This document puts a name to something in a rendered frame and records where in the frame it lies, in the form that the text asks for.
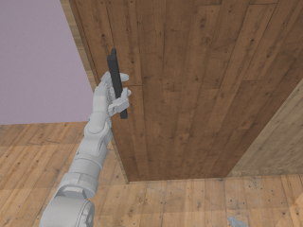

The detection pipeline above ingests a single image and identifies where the robot left upper arm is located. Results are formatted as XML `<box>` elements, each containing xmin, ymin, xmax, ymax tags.
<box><xmin>40</xmin><ymin>196</ymin><xmax>95</xmax><ymax>227</ymax></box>

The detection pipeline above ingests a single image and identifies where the left robot hand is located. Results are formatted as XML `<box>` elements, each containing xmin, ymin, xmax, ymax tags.
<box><xmin>92</xmin><ymin>71</ymin><xmax>132</xmax><ymax>118</ymax></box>

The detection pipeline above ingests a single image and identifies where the wardrobe door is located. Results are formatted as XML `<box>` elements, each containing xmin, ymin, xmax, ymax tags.
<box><xmin>231</xmin><ymin>79</ymin><xmax>303</xmax><ymax>171</ymax></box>
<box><xmin>70</xmin><ymin>0</ymin><xmax>303</xmax><ymax>182</ymax></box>

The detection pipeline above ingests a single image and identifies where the left robot forearm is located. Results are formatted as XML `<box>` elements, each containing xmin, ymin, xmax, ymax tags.
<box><xmin>39</xmin><ymin>112</ymin><xmax>113</xmax><ymax>227</ymax></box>

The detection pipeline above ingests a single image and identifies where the right robot hand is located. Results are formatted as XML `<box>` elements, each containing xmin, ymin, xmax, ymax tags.
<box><xmin>227</xmin><ymin>216</ymin><xmax>248</xmax><ymax>227</ymax></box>

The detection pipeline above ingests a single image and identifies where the handle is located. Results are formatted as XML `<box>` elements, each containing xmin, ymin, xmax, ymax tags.
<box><xmin>107</xmin><ymin>48</ymin><xmax>128</xmax><ymax>119</ymax></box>

